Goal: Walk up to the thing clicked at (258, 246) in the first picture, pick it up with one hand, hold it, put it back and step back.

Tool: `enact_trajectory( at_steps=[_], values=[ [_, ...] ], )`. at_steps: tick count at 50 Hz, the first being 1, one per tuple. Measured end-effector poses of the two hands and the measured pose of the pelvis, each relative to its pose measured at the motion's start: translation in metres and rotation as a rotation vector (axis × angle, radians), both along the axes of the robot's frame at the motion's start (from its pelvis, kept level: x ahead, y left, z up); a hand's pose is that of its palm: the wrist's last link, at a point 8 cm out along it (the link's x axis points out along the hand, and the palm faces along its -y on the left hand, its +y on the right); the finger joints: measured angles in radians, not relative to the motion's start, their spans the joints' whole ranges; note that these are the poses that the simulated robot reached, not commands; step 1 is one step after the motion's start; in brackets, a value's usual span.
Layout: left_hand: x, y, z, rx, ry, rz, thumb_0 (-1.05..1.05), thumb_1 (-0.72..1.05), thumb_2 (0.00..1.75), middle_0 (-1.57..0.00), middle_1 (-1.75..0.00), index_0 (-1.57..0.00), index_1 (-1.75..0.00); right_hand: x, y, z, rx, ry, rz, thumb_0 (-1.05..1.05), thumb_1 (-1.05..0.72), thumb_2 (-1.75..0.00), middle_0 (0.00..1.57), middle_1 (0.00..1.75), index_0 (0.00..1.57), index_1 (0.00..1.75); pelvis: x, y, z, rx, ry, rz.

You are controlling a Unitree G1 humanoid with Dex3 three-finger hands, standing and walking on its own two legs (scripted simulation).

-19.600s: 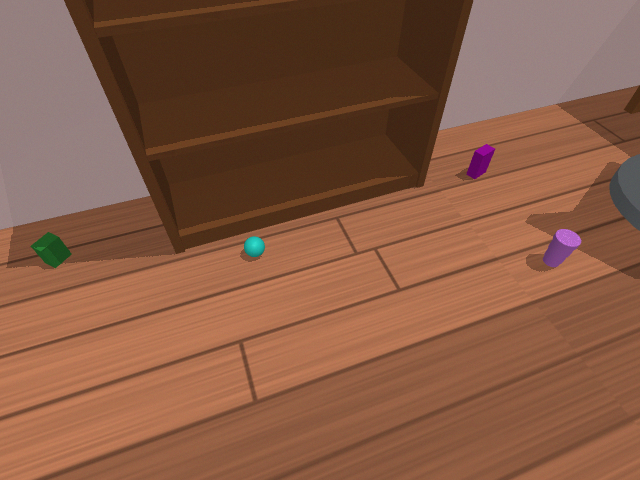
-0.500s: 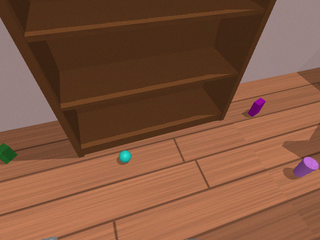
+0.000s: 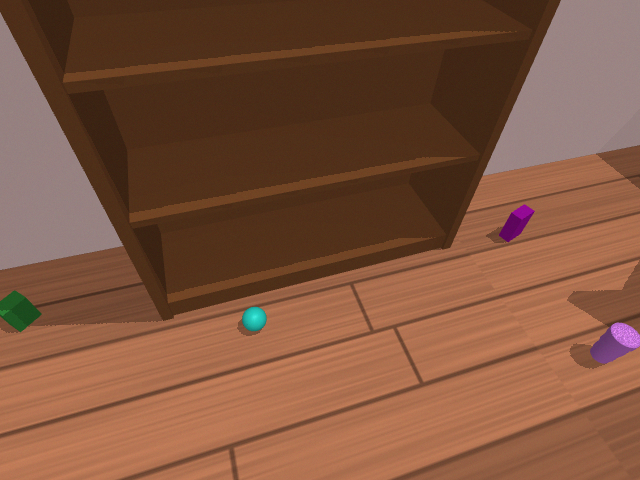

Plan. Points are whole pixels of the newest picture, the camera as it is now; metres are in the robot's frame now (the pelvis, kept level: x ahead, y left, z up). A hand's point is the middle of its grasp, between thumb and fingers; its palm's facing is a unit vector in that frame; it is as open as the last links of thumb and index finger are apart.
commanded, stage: walk up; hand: left
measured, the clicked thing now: (254, 318) +0.74 +0.21 -0.73
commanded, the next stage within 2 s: stand in 0.44 s
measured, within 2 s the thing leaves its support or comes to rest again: neither
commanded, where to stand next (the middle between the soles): +0.38 -0.04 m, yaw -2 degrees
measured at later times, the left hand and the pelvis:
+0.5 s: hand out of the picture +0.12 +0.25 -0.14, palm faces -0.02 -0.94 -0.34, open 7.4 cm; pelvis +0.02 -0.01 +0.01, yaw -1 degrees
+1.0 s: hand out of the picture +0.08 +0.24 -0.14, palm faces -0.03 -0.94 -0.35, open 7.4 cm; pelvis +0.00 -0.01 +0.01, yaw +0 degrees
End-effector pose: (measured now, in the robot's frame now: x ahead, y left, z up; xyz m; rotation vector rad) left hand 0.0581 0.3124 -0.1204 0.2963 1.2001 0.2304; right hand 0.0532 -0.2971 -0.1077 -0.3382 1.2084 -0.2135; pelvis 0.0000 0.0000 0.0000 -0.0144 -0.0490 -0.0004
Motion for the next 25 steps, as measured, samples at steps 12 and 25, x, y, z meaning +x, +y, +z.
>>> enact_trajectory(
  at_steps=[12, 25],
  values=[
    [0.053, -0.015, 0.014, 0.000, -0.085, -0.041, 0.00, 0.90, 0.90, -0.20, -0.30, -0.20, -0.30, 0.052, 0.001, 0.002, 0.023, -0.098, 0.004, 0.00, -0.90, -0.89, 0.20, 0.30, 0.21, 0.30, 0.012, -0.002, 0.004, 0.010, 0.001, -0.008],
    [0.057, -0.023, 0.013, -0.009, -0.041, -0.054, 0.00, 0.90, 0.90, -0.20, -0.30, -0.20, -0.30, 0.047, -0.008, 0.006, 0.014, -0.053, -0.025, 0.00, -0.90, -0.89, 0.20, 0.30, 0.21, 0.30, 0.016, -0.006, 0.009, 0.014, 0.008, -0.019]
  ],
)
